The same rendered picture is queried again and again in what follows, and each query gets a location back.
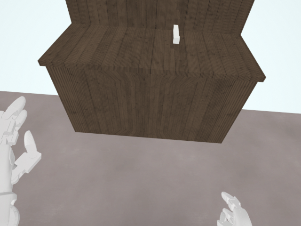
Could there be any robot left hand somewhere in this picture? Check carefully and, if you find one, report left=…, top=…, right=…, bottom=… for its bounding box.
left=0, top=96, right=41, bottom=193

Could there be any robot left forearm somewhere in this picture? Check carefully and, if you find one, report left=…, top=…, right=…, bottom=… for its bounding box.
left=0, top=192, right=20, bottom=226

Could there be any tap lever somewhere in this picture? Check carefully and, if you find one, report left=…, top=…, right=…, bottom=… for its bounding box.
left=173, top=25, right=180, bottom=44

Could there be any robot right hand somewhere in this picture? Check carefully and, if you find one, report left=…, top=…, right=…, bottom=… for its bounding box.
left=217, top=192, right=252, bottom=226

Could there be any counter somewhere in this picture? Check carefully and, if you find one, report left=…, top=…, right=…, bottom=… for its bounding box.
left=38, top=0, right=266, bottom=144

